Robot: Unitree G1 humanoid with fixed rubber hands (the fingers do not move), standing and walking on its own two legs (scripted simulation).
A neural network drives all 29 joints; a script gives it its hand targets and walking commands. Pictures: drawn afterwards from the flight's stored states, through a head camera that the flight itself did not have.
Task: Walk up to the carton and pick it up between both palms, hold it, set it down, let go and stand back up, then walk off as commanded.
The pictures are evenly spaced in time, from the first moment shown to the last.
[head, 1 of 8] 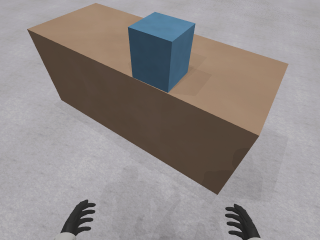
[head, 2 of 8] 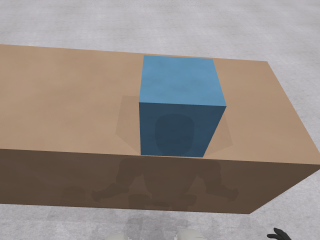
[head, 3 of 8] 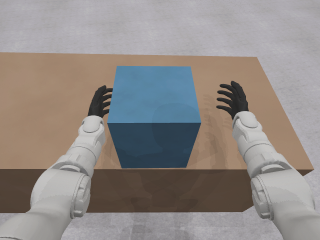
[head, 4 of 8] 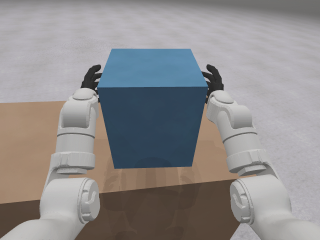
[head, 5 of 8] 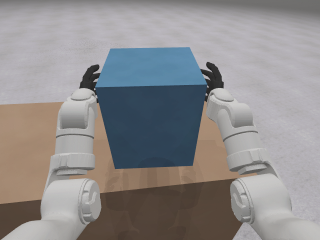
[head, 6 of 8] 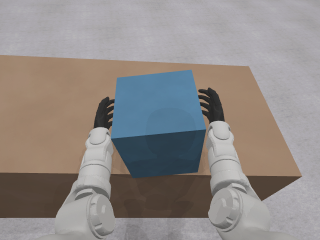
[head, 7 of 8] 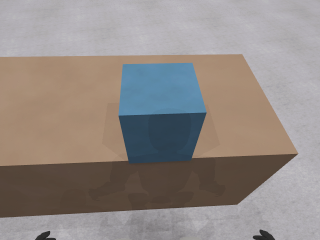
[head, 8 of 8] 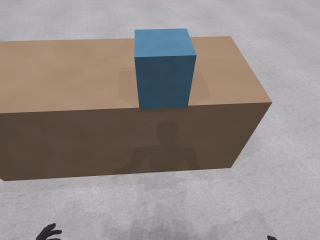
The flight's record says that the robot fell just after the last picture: no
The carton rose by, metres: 0.22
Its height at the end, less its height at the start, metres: +0.00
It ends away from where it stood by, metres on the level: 0.04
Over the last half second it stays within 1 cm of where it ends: yes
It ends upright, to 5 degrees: yes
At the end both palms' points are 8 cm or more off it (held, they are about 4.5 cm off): yes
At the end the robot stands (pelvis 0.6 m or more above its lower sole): yes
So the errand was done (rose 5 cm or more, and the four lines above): yes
